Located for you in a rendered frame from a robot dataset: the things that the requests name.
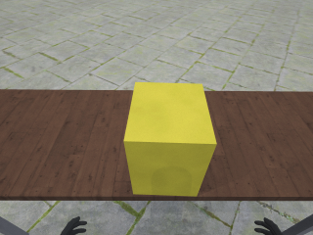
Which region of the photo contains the carton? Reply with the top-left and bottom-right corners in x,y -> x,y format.
123,82 -> 217,197

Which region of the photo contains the right robot hand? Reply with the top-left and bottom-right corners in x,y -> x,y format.
254,217 -> 284,235

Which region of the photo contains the left robot hand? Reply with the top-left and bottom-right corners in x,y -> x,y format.
61,216 -> 87,235

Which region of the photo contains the table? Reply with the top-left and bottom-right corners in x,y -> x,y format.
0,89 -> 313,235

